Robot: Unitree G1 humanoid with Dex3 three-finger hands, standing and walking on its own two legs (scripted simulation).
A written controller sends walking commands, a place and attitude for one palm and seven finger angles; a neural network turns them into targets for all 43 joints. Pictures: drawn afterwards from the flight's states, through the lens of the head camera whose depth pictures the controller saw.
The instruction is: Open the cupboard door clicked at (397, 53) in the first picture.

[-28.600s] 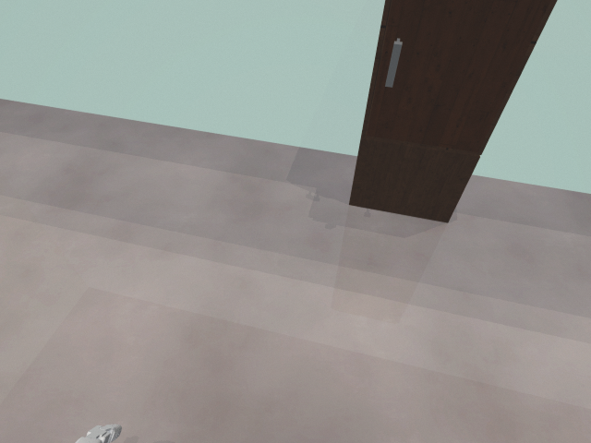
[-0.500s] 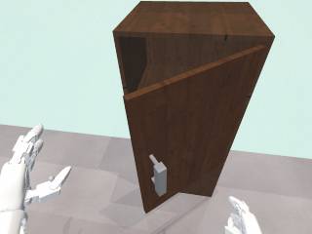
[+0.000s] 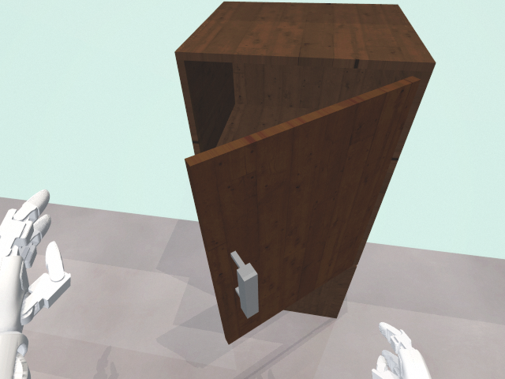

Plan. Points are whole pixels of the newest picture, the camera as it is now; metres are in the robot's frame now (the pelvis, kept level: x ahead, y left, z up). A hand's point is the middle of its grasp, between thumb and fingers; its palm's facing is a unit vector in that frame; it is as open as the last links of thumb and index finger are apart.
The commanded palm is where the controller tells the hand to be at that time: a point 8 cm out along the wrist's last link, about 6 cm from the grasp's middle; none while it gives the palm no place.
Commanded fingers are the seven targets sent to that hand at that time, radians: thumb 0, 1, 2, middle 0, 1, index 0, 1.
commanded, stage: draw the hand back to the body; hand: left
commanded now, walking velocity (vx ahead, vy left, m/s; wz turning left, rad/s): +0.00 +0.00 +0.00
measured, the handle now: (242, 283) +0.30 +0.06 -0.04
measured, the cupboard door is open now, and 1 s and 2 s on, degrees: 41 41 41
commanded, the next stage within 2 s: step back with the hand held close in 0.02 s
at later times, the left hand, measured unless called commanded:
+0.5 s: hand (66, 285) +0.18 +0.25 +0.14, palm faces +0.31 -0.81 -0.51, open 7.4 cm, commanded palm +0.12 +0.30 +0.17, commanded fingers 0.00 0.90 0.90 -0.20 -0.30 -0.20 -0.30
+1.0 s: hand out of the picture +0.05 +0.31 +0.15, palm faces +0.46 -0.74 -0.48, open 7.4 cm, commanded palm +0.00 +0.35 +0.17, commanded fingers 0.00 0.90 0.90 -0.20 -0.30 -0.20 -0.30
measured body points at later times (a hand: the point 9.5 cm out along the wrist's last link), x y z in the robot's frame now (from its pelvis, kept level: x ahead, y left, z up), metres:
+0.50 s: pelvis -0.03 +0.01 +0.00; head -0.01 +0.00 +0.45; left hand +0.15 +0.30 +0.17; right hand +0.15 -0.25 -0.08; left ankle +0.01 +0.11 -0.74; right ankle -0.04 -0.09 -0.74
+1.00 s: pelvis -0.12 +0.04 -0.01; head -0.09 +0.04 +0.44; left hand +0.02 +0.35 +0.18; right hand +0.07 -0.18 -0.10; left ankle +0.00 +0.11 -0.74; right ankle -0.13 -0.08 -0.74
